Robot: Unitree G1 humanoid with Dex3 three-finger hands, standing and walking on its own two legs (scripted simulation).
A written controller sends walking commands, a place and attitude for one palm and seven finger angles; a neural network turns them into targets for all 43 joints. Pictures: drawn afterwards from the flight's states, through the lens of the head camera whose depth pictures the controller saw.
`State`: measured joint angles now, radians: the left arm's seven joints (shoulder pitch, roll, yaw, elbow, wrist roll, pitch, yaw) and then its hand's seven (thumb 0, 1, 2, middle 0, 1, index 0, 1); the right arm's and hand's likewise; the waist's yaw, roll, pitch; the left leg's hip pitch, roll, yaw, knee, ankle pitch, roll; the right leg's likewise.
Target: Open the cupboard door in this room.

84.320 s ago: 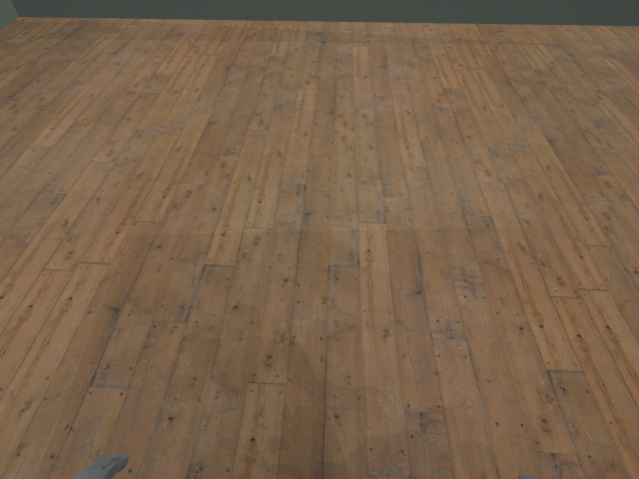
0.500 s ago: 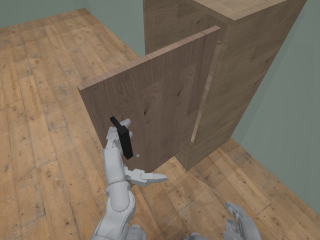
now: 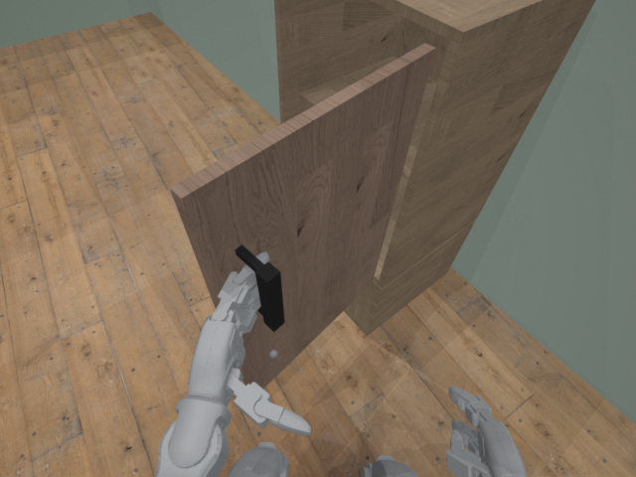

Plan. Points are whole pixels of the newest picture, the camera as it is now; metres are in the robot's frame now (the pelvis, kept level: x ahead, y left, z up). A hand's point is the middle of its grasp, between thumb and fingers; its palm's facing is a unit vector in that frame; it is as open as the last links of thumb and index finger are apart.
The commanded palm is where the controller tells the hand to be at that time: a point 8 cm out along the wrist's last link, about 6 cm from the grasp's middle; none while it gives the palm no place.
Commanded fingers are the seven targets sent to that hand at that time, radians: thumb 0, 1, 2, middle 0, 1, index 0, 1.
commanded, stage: slide the hand sideways off the handle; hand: left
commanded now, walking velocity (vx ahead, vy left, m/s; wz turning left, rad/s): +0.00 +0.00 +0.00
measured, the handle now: (260, 289) +0.33 +0.10 +0.06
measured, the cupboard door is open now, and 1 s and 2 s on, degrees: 98 98 98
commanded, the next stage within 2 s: draw the hand back to the body in 0.66 s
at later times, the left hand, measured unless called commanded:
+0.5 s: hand (228, 402) +0.20 +0.11 +0.05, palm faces -0.03 -1.00 -0.02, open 16.3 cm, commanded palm +0.17 +0.17 +0.05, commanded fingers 0.00 -0.50 0.30 -0.15 -0.30 -0.15 -0.30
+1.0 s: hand (177, 401) +0.19 +0.15 +0.09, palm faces -0.04 -1.00 -0.05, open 16.3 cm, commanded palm +0.16 +0.21 +0.10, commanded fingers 0.00 -0.50 0.30 -0.15 -0.30 -0.15 -0.30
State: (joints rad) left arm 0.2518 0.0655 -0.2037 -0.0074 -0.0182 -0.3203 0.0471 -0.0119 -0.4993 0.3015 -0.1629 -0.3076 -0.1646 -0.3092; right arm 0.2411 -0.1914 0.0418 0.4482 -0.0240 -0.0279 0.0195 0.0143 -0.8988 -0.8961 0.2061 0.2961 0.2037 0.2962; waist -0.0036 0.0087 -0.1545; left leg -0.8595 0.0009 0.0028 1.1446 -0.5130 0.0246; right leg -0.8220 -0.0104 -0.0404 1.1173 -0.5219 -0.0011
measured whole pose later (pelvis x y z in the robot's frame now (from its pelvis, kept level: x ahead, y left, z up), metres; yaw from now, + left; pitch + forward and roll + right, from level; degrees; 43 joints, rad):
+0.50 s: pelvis +0.01 -0.02 -0.01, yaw +1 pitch +15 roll -2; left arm 0.60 0.17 -0.05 -0.24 -0.16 -0.39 -0.13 -0.01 -0.50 0.30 -0.15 -0.30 -0.16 -0.30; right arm 0.24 -0.21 0.01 0.42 -0.01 -0.07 -0.02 0.01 -0.90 -0.90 0.21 0.30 0.20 0.30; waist 0.01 0.03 -0.18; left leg -0.93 0.02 -0.04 1.22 -0.57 -0.01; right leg -0.88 0.01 -0.08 1.19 -0.58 -0.03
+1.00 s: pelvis +0.00 -0.02 +0.00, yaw +0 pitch +12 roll -3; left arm 0.57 0.25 0.09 -0.29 -0.26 -0.25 -0.21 -0.01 -0.50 0.30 -0.15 -0.30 -0.15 -0.30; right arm 0.28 -0.20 0.03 0.44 0.03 -0.09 -0.07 0.02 -0.90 -0.90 0.21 0.30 0.20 0.30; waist 0.00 0.05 -0.18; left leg -0.85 0.03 -0.05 1.18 -0.53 0.00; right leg -0.79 0.02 -0.09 1.12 -0.53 -0.03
